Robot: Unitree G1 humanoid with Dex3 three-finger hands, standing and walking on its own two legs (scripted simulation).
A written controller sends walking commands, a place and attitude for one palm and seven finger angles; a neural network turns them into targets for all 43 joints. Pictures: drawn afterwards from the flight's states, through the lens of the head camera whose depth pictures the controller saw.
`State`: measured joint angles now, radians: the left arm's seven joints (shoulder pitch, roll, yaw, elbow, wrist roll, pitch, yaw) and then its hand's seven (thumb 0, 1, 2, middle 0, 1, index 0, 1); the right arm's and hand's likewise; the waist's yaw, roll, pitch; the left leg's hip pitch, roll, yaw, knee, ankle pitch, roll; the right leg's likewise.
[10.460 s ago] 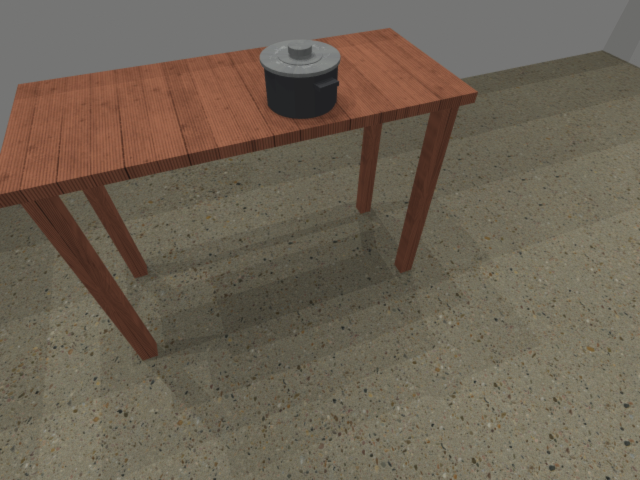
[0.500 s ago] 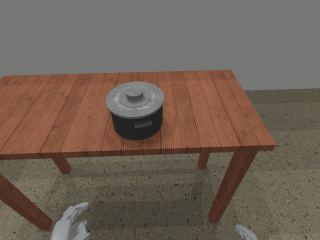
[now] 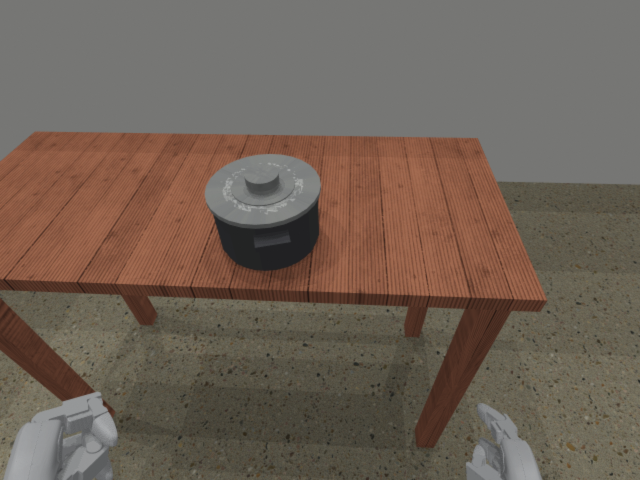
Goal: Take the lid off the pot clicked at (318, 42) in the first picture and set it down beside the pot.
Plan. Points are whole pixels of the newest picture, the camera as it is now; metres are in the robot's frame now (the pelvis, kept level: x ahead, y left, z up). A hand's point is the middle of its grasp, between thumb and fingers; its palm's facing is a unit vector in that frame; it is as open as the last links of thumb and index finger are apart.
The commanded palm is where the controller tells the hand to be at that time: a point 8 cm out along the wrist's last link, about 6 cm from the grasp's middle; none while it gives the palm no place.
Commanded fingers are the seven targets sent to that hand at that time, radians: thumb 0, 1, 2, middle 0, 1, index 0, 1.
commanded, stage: raise the hand higher, near the body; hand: left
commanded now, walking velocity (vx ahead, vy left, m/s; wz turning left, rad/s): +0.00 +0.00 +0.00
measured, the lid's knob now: (261, 177) +0.51 +0.16 +0.12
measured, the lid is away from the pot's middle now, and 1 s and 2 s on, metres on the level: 0.00 0.00 0.00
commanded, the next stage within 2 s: reach forward and open the fingers in 0.78 s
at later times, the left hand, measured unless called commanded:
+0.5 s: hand (99, 393) +0.17 +0.26 +0.09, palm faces +0.31 -0.85 -0.43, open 3.1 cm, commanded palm +0.12 +0.29 +0.12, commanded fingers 0.00 0.90 0.90 -1.30 -1.50 -1.30 -1.50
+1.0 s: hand (83, 348) +0.19 +0.26 +0.14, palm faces +0.27 -0.56 -0.78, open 3.1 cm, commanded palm +0.15 +0.29 +0.18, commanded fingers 0.00 0.68 1.05 -1.23 -1.25 -1.23 -1.25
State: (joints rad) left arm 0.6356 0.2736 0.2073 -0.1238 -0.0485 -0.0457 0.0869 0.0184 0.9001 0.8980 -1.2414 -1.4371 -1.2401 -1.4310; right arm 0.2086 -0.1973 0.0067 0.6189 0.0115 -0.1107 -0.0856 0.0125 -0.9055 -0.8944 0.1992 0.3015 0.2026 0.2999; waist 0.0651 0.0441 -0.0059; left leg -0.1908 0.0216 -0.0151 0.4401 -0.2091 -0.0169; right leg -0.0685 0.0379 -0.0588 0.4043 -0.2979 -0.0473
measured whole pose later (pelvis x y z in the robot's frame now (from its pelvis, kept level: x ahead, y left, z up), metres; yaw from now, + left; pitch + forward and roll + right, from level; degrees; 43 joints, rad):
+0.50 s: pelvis +0.02 +0.01 +0.00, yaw -1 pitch -2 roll +1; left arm 0.68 0.30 0.23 -0.36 -0.04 -0.09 0.07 0.02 0.90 0.90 -1.30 -1.50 -1.30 -1.49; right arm 0.17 -0.21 -0.01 0.60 0.01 -0.13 -0.08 0.01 -0.91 -0.89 0.20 0.30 0.20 0.30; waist 0.07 0.05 -0.01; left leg -0.15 0.00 0.02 0.41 -0.23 0.00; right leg -0.03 0.01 -0.03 0.38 -0.31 -0.02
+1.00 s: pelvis +0.00 +0.03 +0.00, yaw -1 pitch -1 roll +0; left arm 0.53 0.43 0.19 -0.55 0.35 0.05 0.12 0.02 0.87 0.91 -1.30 -1.47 -1.29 -1.46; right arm 0.20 -0.24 0.03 0.55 0.00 -0.02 -0.02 0.01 -0.90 -0.89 0.20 0.30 0.20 0.30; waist 0.08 0.07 -0.02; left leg -0.24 -0.02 0.03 0.47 -0.23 0.02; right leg -0.13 -0.01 -0.02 0.46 -0.32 -0.01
